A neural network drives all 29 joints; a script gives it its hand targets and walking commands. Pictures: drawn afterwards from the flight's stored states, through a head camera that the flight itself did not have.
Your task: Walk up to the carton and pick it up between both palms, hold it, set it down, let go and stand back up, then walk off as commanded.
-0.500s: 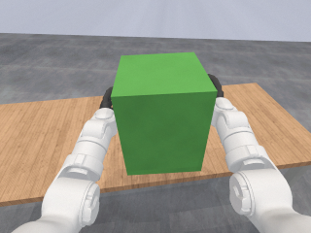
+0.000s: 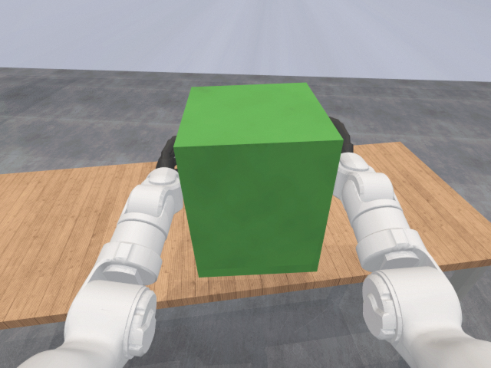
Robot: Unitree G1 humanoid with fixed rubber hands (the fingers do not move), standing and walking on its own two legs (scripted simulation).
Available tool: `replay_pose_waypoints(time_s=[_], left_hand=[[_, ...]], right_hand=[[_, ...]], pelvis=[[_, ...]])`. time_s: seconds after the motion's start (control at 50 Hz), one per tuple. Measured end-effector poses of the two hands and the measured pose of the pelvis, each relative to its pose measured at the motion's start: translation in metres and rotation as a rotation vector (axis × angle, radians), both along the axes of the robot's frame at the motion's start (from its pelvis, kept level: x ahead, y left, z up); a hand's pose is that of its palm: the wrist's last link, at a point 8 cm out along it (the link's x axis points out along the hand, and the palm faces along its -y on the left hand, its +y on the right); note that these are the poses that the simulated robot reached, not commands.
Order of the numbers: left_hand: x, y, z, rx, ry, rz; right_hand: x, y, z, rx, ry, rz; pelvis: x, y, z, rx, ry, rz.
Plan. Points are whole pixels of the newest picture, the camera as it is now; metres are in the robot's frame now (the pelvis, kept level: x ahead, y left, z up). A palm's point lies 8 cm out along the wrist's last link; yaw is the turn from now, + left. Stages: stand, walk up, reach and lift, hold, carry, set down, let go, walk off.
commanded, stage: hold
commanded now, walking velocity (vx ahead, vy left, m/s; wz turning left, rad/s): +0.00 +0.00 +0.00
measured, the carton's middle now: (253, 178) +0.40 +0.00 +0.18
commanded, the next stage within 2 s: none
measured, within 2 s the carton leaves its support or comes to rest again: neither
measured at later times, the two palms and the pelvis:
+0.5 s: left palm (166, 173) +0.39 +0.15 +0.19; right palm (340, 160) +0.41 -0.14 +0.21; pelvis +0.00 +0.00 +0.00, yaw +0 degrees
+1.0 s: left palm (165, 170) +0.40 +0.15 +0.20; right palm (340, 157) +0.41 -0.14 +0.21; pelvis +0.00 +0.00 +0.00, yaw +0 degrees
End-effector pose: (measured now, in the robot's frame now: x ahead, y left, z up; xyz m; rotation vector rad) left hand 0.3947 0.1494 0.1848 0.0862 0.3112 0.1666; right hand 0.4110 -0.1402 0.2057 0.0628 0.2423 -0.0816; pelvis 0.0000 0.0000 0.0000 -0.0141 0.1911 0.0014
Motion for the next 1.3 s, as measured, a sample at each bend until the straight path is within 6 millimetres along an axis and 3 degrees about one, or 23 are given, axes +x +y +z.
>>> replay_pose_waypoints(time_s=[1.3], left_hand=[[0.002,0.0,0.012,0.009,-0.005,-0.003]], right_hand=[[0.001,0.0,0.007,0.006,0.004,-0.002]], pelvis=[[0.0,-0.001,0.001,0.002,0.003,0.001]])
